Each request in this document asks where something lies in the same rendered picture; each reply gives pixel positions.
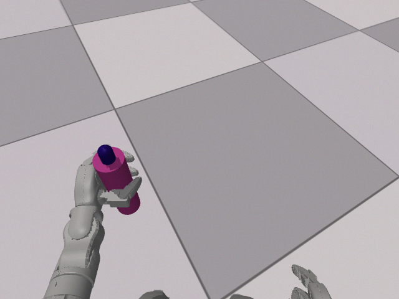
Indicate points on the bottle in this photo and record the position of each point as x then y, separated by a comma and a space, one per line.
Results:
112, 168

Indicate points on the right robot hand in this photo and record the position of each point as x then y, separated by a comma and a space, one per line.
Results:
316, 290

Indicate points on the left robot hand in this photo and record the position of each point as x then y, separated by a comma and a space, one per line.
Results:
90, 190

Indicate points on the left robot arm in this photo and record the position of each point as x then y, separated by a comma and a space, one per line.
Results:
76, 270

